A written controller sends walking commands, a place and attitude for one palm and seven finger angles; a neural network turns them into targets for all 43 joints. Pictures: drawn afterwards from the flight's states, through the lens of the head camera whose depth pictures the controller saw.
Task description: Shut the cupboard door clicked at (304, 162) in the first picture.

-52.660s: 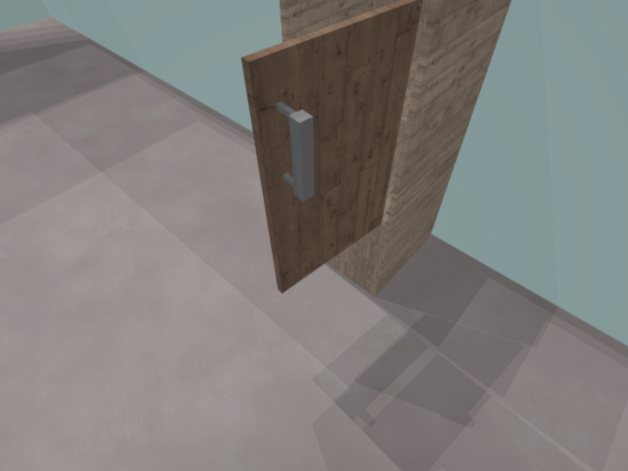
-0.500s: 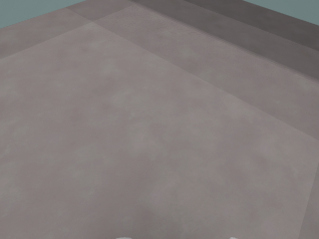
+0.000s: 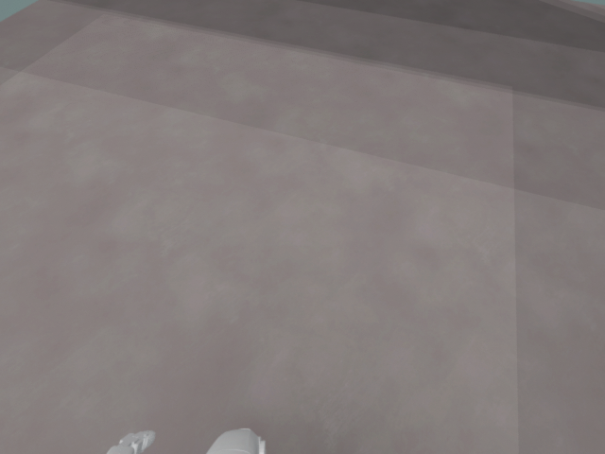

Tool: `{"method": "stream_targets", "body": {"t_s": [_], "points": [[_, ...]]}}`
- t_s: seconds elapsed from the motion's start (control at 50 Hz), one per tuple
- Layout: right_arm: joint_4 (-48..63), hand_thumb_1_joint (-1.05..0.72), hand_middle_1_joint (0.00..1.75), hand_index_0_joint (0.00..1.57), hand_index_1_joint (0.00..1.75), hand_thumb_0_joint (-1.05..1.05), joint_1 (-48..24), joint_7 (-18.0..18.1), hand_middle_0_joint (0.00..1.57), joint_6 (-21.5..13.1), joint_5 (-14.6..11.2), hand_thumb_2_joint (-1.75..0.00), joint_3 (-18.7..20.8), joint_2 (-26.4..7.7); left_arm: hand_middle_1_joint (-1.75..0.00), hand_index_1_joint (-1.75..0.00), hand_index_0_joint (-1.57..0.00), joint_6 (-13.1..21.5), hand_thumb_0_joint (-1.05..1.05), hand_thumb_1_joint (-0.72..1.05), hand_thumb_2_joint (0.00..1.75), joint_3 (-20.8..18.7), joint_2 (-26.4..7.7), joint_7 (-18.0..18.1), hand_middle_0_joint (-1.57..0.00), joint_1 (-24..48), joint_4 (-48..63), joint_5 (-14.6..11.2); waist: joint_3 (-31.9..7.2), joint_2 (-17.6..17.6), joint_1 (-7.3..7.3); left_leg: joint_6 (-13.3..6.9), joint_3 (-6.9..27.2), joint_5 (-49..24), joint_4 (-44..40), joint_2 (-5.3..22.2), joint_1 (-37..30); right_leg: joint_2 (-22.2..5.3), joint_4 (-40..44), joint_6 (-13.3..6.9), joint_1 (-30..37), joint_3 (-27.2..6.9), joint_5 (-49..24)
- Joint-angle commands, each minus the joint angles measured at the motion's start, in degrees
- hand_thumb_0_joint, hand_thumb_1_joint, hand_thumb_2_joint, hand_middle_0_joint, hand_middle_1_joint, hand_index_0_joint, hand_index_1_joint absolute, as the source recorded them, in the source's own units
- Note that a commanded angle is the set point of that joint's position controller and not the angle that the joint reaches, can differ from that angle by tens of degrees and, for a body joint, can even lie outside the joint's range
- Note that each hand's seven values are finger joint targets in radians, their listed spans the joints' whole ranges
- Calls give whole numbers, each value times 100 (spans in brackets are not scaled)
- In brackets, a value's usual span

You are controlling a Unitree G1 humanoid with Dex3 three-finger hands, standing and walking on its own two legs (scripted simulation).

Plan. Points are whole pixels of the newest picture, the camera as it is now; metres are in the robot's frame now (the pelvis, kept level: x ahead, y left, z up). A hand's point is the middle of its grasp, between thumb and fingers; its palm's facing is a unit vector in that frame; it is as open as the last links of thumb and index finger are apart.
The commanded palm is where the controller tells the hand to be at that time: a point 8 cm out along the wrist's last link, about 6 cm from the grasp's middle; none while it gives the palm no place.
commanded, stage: turn to face it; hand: left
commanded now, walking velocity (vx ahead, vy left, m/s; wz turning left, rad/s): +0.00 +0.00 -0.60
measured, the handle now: out of the picture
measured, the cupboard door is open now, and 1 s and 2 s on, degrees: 18 18 18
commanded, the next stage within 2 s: none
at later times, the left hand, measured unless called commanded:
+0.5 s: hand (208, 388) +0.23 +0.16 -0.16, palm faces -0.33 -0.91 -0.23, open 7.4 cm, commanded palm none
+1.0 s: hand (229, 360) +0.27 +0.14 -0.16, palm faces -0.55 -0.82 -0.17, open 7.4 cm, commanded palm none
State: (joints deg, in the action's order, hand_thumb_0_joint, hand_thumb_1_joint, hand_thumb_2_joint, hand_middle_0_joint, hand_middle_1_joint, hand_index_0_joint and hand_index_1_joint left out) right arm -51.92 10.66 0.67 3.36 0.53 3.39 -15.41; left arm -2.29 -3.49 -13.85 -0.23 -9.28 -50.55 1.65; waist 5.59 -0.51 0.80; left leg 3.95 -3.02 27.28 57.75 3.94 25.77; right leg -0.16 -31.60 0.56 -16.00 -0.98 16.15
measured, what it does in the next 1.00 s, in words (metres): steps on the spot, turning right: left foot, then right foot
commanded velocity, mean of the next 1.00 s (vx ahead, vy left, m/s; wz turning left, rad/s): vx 0.00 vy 0.00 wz -0.60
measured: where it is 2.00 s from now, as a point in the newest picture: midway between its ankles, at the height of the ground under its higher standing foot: outside the picture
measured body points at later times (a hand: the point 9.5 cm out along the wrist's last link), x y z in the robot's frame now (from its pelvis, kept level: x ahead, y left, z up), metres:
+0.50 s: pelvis +0.04 +0.01 -0.01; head +0.08 +0.00 +0.44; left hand +0.24 +0.21 -0.14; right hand -0.03 -0.24 -0.15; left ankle +0.04 +0.13 -0.73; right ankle +0.00 -0.10 -0.73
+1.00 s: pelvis +0.09 +0.02 +0.01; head +0.15 +0.02 +0.45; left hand +0.30 +0.18 -0.15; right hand +0.00 -0.23 -0.11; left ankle +0.14 +0.11 -0.73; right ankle -0.02 -0.08 -0.66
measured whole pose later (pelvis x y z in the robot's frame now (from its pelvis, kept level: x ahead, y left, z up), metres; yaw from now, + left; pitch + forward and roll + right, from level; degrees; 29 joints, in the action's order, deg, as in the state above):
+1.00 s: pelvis +0.09 +0.02 +0.01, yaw -36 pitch +1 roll -3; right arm -49.6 12.5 1.3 0.5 1.7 0.6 -11.5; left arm -4.6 -4.7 -14.8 -2.2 -9.3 -51.7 0.8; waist 5.8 1.4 -0.5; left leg 0.1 -7.4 16.7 30.3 6.9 13.8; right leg 0.1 -58.9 2.8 -25.6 2.5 28.8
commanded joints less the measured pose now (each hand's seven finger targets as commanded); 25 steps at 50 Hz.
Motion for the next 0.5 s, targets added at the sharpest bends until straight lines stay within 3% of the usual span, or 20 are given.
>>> {"method": "stream_targets", "body": {"t_s": [0.0,0.04,0.06,0.08,0.1,0.12,0.16,0.18,0.22,0.26,0.36,0.38,0.42,0.44,0.46,0.48], "points": [[459,-90,30,20,30,0,255,31,20,-231,-1,-90,51,-273,-30,-30,-20,67,0,90,90,-343,-1225,38,-20,105,418,21,-711,975,3,13,-53,-385,-1398,-184,-428,-1191,907,-1013,171,-1471,-1651],[313,-90,30,20,30,0,755,67,20,-315,-1,-90,48,-346,-30,-30,-20,25,0,90,90,-330,-1102,27,-20,267,423,-41,-841,871,239,-10,-48,-1358,-2780,-227,-1425,-924,430,-648,-300,-1378,-1351],[293,-90,30,20,30,0,923,94,20,-390,38,-90,90,-689,-30,-30,-20,-17,0,90,90,-265,-815,1,-20,203,503,-101,-926,-68,279,-201,637,-1413,-3617,349,-1976,-411,-185,-324,-847,-1014,-632],[344,-90,30,20,30,0,1019,108,20,-426,130,-90,194,-1297,-30,-30,-20,-41,0,90,90,-191,-437,-53,-20,-10,601,-149,-949,-1891,238,-811,2226,-1867,-4158,1848,-2268,355,-1545,44,-1635,-173,1357],[431,-90,30,20,30,0,1011,117,20,-406,144,-90,187,-1376,-30,-30,-20,-24,0,90,90,-208,-588,-73,-20,57,648,-89,-899,-1584,290,-1280,2566,-1639,-4306,2453,-1688,153,-2654,60,-1473,-132,2042],[444,-90,30,20,30,0,798,135,20,-451,161,-90,158,-1283,-30,-30,-20,-31,0,90,90,-222,-624,-75,-20,212,634,-30,-798,-1446,188,-1376,2533,-2096,-4246,2400,-1628,40,-3311,82,-1709,-206,1952],[526,-90,30,20,30,0,417,169,20,-449,152,-90,71,-955,-30,-30,-20,-35,0,90,90,-256,-570,-166,-20,187,472,-44,-546,-868,-22,-1184,1323,-3186,-3993,1842,-1609,-181,-3633,204,-1697,-71,1245],[497,-90,30,20,30,0,417,189,20,-448,150,-90,46,-854,-30,-30,-20,-50,0,90,90,-228,-456,-191,-20,168,425,-60,-613,-844,-35,-1121,843,-3861,-3838,1658,-1840,-204,-3450,257,-1652,56,1125],[398,-90,30,20,30,0,607,208,20,-439,119,-90,51,-791,-30,-30,-20,-63,0,90,90,-187,-345,-210,-20,194,404,-78,-806,-952,46,-1099,282,-4783,-3552,1548,-2388,-221,-2967,277,-1558,284,1088],[271,-90,30,20,30,0,887,192,20,-425,114,-90,89,-783,-30,-30,-20,-80,0,90,90,-160,-274,-208,-20,383,457,-82,-880,-972,164,-1110,113,-4959,-3493,1567,-2527,-183,-2533,259,-1369,362,1019],[183,-90,30,20,30,0,846,131,20,-361,126,-90,192,-858,-30,-30,-20,-41,0,90,90,-136,-240,-199,-20,509,500,-51,-750,-1198,224,-1040,-232,-4553,-3321,1720,-2311,-47,-1268,111,-707,669,897],[199,-90,30,20,30,0,760,121,20,-350,127,-90,210,-905,-30,-30,-20,-30,0,90,90,-146,-250,-192,-20,425,499,-57,-726,-1228,150,-989,-266,-4349,-3251,1782,-2190,-53,-963,61,-509,664,769],[206,-90,30,20,30,0,619,91,20,-317,92,-90,233,-901,-30,-30,-20,8,0,90,90,-174,-361,-172,-20,91,411,-38,-745,-1039,-62,-715,-515,-3851,-2781,1639,-1875,30,41,-25,187,789,-101],[249,-90,30,20,30,0,494,66,20,-309,58,-90,246,-873,-30,-30,-20,30,0,90,90,-225,-550,-146,-20,-321,286,-21,-864,-620,-300,-495,-691,-3230,-2193,1485,-1343,-113,599,-140,972,573,-722],[392,-90,30,20,30,0,438,26,20,-292,2,-90,190,-540,-30,-30,-20,88,0,90,90,-325,-1066,-74,-20,-690,181,27,-1036,827,-474,-151,-1116,-1594,-1068,858,-270,-1199,1050,-544,1868,-811,-1704],[653,-90,30,20,30,0,70,19,20,-229,2,-90,100,-311,-30,-30,-20,112,0,90,90,-384,-1495,-16,-20,-942,83,-33,-771,1684,-618,35,-737,1079,131,127,796,-2217,1265,-1217,1714,-2124,-3101]]}}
